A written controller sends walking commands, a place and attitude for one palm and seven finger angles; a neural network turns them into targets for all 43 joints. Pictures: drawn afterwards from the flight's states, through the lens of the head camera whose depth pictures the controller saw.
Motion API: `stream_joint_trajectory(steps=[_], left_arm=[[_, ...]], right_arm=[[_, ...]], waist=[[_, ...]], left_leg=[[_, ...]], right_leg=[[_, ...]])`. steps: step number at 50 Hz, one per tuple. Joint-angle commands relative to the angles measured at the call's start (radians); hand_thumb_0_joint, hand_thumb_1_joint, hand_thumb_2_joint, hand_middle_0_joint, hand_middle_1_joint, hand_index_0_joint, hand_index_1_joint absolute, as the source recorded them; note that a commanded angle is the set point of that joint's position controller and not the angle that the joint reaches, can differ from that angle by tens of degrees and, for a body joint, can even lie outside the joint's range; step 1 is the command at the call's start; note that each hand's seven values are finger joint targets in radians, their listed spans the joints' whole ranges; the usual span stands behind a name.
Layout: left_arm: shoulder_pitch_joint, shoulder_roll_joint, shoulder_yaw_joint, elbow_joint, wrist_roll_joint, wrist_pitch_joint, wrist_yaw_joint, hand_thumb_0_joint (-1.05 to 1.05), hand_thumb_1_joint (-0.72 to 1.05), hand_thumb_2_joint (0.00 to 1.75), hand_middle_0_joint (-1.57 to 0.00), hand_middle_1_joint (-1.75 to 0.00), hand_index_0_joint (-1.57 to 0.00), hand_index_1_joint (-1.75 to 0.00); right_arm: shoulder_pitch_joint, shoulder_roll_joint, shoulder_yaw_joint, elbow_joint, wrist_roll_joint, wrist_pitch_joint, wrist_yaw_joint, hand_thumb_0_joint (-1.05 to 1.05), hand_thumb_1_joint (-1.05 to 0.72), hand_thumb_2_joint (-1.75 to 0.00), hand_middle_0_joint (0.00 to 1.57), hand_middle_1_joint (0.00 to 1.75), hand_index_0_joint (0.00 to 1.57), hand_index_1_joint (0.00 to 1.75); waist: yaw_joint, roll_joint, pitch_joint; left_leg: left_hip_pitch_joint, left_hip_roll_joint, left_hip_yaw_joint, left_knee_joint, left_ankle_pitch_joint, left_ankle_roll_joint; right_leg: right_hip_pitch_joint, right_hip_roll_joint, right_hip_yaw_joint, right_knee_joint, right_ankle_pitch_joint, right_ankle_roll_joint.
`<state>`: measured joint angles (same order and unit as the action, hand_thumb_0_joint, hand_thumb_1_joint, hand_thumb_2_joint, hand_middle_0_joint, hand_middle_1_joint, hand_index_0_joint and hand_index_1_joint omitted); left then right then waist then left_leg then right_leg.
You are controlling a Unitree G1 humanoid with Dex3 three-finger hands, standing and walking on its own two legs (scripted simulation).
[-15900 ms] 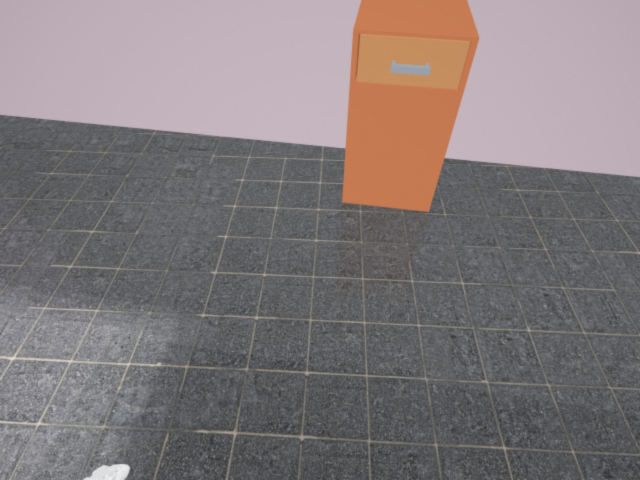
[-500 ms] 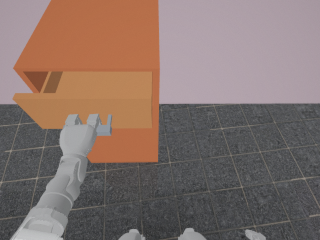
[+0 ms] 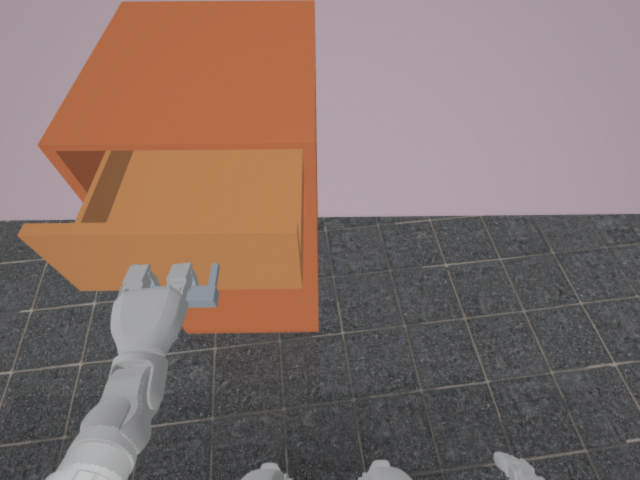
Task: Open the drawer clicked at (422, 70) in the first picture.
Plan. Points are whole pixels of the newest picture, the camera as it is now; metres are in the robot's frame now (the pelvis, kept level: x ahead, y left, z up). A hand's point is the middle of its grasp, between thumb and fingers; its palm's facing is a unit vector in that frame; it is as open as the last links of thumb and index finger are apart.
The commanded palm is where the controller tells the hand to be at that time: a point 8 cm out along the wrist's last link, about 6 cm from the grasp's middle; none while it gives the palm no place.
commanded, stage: pull the drawer open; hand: left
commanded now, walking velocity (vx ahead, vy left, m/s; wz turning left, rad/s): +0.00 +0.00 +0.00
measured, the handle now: (172, 283) +0.38 +0.23 -0.03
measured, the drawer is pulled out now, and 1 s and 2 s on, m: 0.15 0.27 0.30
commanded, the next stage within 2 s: open the thumb to release the handle in 1.52 s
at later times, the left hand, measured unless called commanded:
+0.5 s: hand (158, 370) +0.26 +0.22 -0.05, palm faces -0.03 -0.07 -1.00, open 5.9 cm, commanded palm +0.23 +0.23 +0.00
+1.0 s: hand (147, 422) +0.20 +0.22 -0.05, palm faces -0.05 -0.07 -1.00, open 5.9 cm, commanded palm +0.17 +0.22 +0.00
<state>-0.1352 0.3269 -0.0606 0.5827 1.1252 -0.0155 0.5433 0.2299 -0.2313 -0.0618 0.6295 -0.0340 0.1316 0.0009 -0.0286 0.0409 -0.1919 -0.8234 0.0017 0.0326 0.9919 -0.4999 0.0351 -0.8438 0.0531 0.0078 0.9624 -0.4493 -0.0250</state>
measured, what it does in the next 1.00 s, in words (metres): stands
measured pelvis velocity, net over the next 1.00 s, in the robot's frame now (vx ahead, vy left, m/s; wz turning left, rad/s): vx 0.00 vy -0.01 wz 0.00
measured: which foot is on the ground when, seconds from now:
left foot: down 0.00-1.00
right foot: down 0.00-1.00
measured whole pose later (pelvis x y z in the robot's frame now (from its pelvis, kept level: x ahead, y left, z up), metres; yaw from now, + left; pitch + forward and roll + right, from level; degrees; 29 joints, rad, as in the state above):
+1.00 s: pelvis +0.00 -0.01 -0.01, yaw +0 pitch +17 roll +0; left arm 0.40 0.32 -0.05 0.15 1.12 -0.04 0.57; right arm 0.16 -0.22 -0.02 0.53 -0.05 0.09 0.03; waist 0.01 0.03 -0.20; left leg -0.80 0.01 0.04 1.05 -0.54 0.02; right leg -0.83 0.06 0.01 1.04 -0.50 -0.04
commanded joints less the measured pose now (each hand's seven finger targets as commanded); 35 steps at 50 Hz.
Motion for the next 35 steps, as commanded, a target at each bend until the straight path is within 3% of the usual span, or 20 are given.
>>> stream_joint_trajectory(steps=[1,2,5,6,7,10,15,17,19,23,25,29,30,31,32,35], left_arm=[[-0.087,0.121,0.049,-0.22,-0.01,0.004,0.042,0.0,0.9,0.9,-0.4,-1.35,-0.4,-1.35],[-0.053,0.13,0.064,-0.211,-0.016,0.008,0.04,0.0,0.9,0.9,-0.4,-1.35,-0.4,-1.35],[-0.041,0.126,0.057,-0.221,-0.02,0.015,0.031,0.0,0.9,0.9,-0.4,-1.35,-0.4,-1.35],[-0.061,0.155,0.075,-0.236,-0.009,0.011,0.033,0.0,0.9,0.9,-0.4,-1.35,-0.4,-1.35],[-0.033,0.131,0.058,-0.22,-0.014,0.015,0.03,0.0,0.9,0.9,-0.4,-1.35,-0.4,-1.35],[0.026,0.162,0.096,-0.252,-0.013,0.01,0.029,0.0,0.9,0.9,-0.4,-1.35,-0.4,-1.35],[0.177,0.125,0.083,-0.331,-0.026,0.003,0.029,0.0,0.9,0.9,-0.4,-1.35,-0.4,-1.35],[0.189,0.112,0.07,-0.35,-0.026,0.002,0.032,0.0,0.9,0.9,-0.4,-1.35,-0.4,-1.35],[0.235,0.145,0.108,-0.362,-0.021,0.0,0.041,0.0,0.9,0.9,-0.4,-1.35,-0.4,-1.35],[0.263,0.13,0.095,-0.425,-0.015,-0.002,0.056,0.0,0.9,0.9,-0.4,-1.35,-0.4,-1.35],[0.337,0.145,0.125,-0.422,-0.019,0.0,0.062,0.0,0.9,0.9,-0.4,-1.35,-0.4,-1.35],[0.388,0.136,0.117,-0.466,-0.02,-0.001,0.072,0.0,0.9,0.9,-0.4,-1.35,-0.4,-1.35],[0.404,0.153,0.137,-0.485,-0.019,-0.004,0.076,0.0,0.9,0.9,-0.4,-1.35,-0.4,-1.35],[0.433,0.133,0.116,-0.491,-0.019,-0.001,0.077,0.0,0.9,0.9,-0.4,-1.35,-0.4,-1.35],[0.437,0.126,0.111,-0.49,-0.023,0.001,0.079,0.0,0.9,0.9,-0.4,-1.35,-0.4,-1.35],[0.433,0.13,0.112,-0.514,-0.021,0.001,0.081,0.0,0.9,0.9,-0.4,-1.35,-0.4,-1.35]], right_arm=[[-0.024,-0.131,-0.037,-0.13,0.0,-0.038,-0.005,0.0,-0.9,-0.9,0.2,0.3,0.2,0.3],[-0.017,-0.132,-0.04,-0.13,0.002,-0.04,-0.007,0.0,-0.9,-0.9,0.2,0.3,0.2,0.3],[-0.036,-0.134,-0.032,-0.138,0.003,-0.046,-0.011,0.0,-0.9,-0.9,0.2,0.3,0.2,0.3],[-0.042,-0.132,-0.027,-0.14,0.002,-0.045,-0.013,0.0,-0.9,-0.9,0.2,0.3,0.2,0.3],[-0.039,-0.129,-0.031,-0.14,0.004,-0.048,-0.015,0.0,-0.9,-0.9,0.2,0.3,0.2,0.3],[-0.051,-0.132,-0.027,-0.152,0.001,-0.053,-0.015,0.0,-0.9,-0.9,0.2,0.3,0.2,0.3],[-0.07,-0.125,-0.025,-0.179,0.001,-0.062,-0.005,0.0,-0.9,-0.9,0.2,0.3,0.2,0.3],[-0.071,-0.122,-0.026,-0.177,0.0,-0.064,-0.003,0.0,-0.9,-0.9,0.2,0.3,0.2,0.3],[-0.08,-0.121,-0.024,-0.183,-0.001,-0.067,-0.003,0.0,-0.9,-0.9,0.2,0.3,0.2,0.3],[-0.095,-0.121,-0.023,-0.188,-0.007,-0.071,0.004,0.0,-0.9,-0.9,0.2,0.3,0.2,0.3],[-0.1,-0.122,-0.021,-0.195,-0.007,-0.074,0.003,0.0,-0.9,-0.9,0.2,0.3,0.2,0.3],[-0.106,-0.117,-0.02,-0.201,-0.007,-0.075,0.007,0.0,-0.9,-0.9,0.2,0.3,0.2,0.3],[-0.109,-0.12,-0.018,-0.206,-0.007,-0.077,0.008,0.0,-0.9,-0.9,0.2,0.3,0.2,0.3],[-0.116,-0.115,-0.014,-0.209,-0.008,-0.076,0.012,0.0,-0.9,-0.9,0.2,0.3,0.2,0.3],[-0.111,-0.114,-0.018,-0.208,-0.006,-0.077,0.011,0.0,-0.9,-0.9,0.2,0.3,0.2,0.3],[-0.123,-0.119,-0.012,-0.215,-0.011,-0.079,0.011,0.0,-0.9,-0.9,0.2,0.3,0.2,0.3]], waist=[[0.02,0.0,-0.316],[0.025,-0.026,-0.293],[0.019,-0.016,-0.254],[0.026,-0.021,-0.281],[0.022,-0.017,-0.249],[0.043,-0.018,-0.28],[0.053,-0.016,-0.282],[0.041,-0.031,-0.251],[0.055,-0.024,-0.25],[0.048,-0.016,-0.257],[0.063,-0.018,-0.252],[0.063,-0.016,-0.239],[0.069,0.002,-0.248],[0.069,-0.003,-0.266],[0.062,-0.014,-0.222],[0.057,-0.013,-0.216]], left_leg=[[0.243,-0.017,-0.029,-0.097,0.442,-0.001],[0.233,-0.018,-0.028,-0.098,0.437,0.0],[0.214,-0.021,-0.028,-0.105,0.402,0.002],[0.211,-0.022,-0.028,-0.102,0.394,0.001],[0.207,-0.024,-0.026,-0.102,0.372,0.002],[0.215,-0.026,-0.023,-0.102,0.403,0.003],[0.236,-0.022,-0.026,-0.097,0.458,-0.001],[0.226,-0.023,-0.025,-0.089,0.44,-0.001],[0.213,-0.028,-0.023,-0.089,0.42,-0.002],[0.215,-0.028,-0.02,-0.077,0.402,-0.002],[0.211,-0.03,-0.022,-0.078,0.424,-0.003],[0.21,-0.032,-0.022,-0.069,0.408,-0.005],[0.217,-0.029,-0.026,-0.072,0.426,-0.006],[0.217,-0.031,-0.022,-0.067,0.417,-0.006],[0.212,-0.029,-0.026,-0.069,0.408,-0.007],[0.2,-0.03,-0.03,-0.067,0.371,-0.004]], right_leg=[[0.184,0.006,-0.017,-0.093,0.389,-0.034],[0.199,0.008,-0.015,-0.096,0.398,-0.035],[0.193,0.006,-0.011,-0.107,0.385,-0.036],[0.186,0.004,-0.011,-0.096,0.365,-0.032],[0.186,0.006,-0.013,-0.103,0.353,-0.034],[0.213,0.005,-0.004,-0.099,0.39,-0.037],[0.223,0.006,-0.005,-0.091,0.437,-0.037],[0.213,0.006,-0.004,-0.09,0.437,-0.034],[0.217,0.007,0.001,-0.086,0.423,-0.037],[0.2,0.004,0.003,-0.08,0.415,-0.035],[0.217,0.005,0.01,-0.078,0.449,-0.039],[0.209,0.005,0.012,-0.07,0.437,-0.039],[0.209,0.005,0.012,-0.066,0.441,-0.042],[0.205,0.003,0.007,-0.06,0.429,-0.037],[0.194,0.006,0.005,-0.066,0.42,-0.041],[0.175,0.004,0.003,-0.065,0.379,-0.04]])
